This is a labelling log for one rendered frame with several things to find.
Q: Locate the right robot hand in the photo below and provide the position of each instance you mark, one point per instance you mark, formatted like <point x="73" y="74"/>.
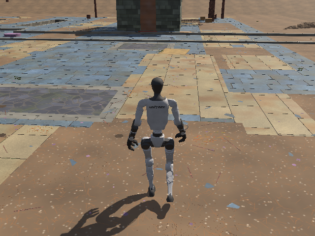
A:
<point x="179" y="135"/>

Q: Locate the robot left forearm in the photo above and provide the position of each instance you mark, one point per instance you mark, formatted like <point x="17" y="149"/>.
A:
<point x="133" y="131"/>

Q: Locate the robot left shin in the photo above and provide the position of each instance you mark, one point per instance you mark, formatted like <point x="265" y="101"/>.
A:
<point x="150" y="174"/>

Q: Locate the robot head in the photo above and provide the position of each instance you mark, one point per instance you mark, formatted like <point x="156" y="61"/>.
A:
<point x="157" y="85"/>

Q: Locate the robot right upper arm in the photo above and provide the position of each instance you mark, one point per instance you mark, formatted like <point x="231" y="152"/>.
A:
<point x="175" y="111"/>

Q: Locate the robot right forearm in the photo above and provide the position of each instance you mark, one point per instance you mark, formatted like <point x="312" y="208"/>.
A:
<point x="181" y="128"/>

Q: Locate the robot left upper arm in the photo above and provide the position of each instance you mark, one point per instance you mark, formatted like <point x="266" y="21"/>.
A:
<point x="139" y="112"/>

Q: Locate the left robot hand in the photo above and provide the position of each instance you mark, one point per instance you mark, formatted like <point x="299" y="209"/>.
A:
<point x="129" y="143"/>

